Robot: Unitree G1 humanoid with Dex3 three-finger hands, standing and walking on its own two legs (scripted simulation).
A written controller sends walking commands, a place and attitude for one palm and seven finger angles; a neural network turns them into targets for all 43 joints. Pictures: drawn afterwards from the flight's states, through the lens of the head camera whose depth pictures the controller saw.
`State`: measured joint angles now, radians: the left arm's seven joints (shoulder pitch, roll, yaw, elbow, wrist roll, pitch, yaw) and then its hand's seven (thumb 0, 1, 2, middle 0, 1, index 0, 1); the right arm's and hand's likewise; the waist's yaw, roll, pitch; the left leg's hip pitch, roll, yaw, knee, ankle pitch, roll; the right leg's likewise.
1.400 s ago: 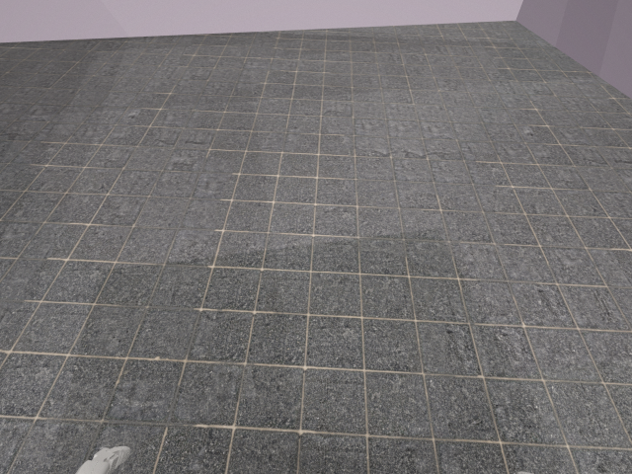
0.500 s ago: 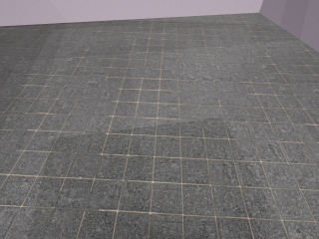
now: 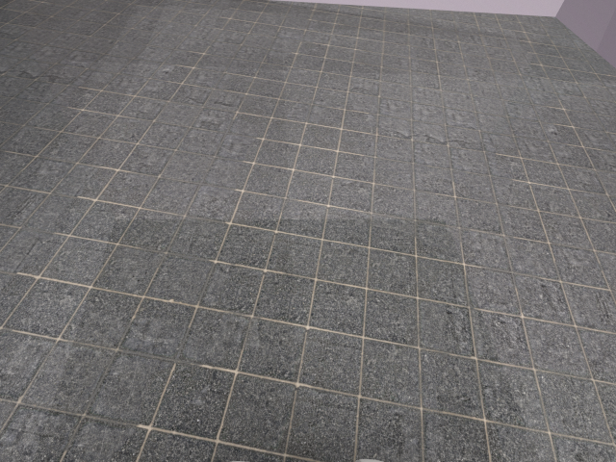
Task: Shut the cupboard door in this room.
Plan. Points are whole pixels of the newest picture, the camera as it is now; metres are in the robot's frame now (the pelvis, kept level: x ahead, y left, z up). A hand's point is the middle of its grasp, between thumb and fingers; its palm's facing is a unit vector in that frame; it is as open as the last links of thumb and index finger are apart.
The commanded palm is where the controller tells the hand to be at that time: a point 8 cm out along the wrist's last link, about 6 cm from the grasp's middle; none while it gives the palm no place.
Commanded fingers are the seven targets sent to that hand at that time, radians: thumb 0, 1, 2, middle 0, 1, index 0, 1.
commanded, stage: turn or walk to find it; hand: left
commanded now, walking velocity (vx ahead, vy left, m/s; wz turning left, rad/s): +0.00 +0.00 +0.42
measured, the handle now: out of the picture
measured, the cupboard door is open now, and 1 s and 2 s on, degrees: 91 91 91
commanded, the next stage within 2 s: none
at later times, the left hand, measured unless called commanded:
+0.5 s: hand out of the picture -0.03 +0.15 -0.13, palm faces +0.26 -0.92 -0.29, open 7.4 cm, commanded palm none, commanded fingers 0.00 0.90 0.90 -0.20 -0.30 -0.20 -0.30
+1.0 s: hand out of the picture -0.17 +0.19 -0.17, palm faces +0.51 -0.83 -0.22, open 7.4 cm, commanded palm none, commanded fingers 0.00 0.90 0.90 -0.20 -0.30 -0.20 -0.30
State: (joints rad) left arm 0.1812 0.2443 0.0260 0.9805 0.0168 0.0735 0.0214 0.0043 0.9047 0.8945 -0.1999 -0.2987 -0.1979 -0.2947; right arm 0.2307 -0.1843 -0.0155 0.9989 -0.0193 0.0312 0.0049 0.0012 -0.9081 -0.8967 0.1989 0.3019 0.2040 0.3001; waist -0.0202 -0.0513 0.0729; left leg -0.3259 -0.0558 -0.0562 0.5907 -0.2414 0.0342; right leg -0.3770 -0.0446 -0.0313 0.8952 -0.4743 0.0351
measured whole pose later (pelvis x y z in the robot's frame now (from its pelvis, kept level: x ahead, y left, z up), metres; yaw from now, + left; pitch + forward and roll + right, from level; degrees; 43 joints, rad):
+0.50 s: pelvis -0.04 -0.06 +0.01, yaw +15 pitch -2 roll +2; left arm 0.26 0.19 0.03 0.92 0.01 0.02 0.03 0.00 0.90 0.89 -0.20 -0.30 -0.20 -0.29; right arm 0.26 -0.27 -0.09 0.98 -0.02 0.08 0.01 0.00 -0.91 -0.90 0.20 0.30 0.20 0.30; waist -0.03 0.03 0.03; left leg -0.54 -0.04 -0.06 1.16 -0.29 -0.06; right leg -0.16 -0.03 -0.11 0.46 -0.28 -0.04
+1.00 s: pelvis -0.09 -0.01 +0.01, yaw +27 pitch -1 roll -2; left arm 0.26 0.26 0.08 0.99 0.02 0.07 0.01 0.01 0.91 0.90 -0.20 -0.30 -0.19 -0.29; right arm 0.14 -0.17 -0.02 0.95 -0.01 0.02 -0.01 0.00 -0.91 -0.90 0.20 0.30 0.20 0.30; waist 0.03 -0.06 0.06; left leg -0.18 -0.02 0.03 0.47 -0.27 0.07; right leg -0.46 -0.10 -0.05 1.11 -0.39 0.09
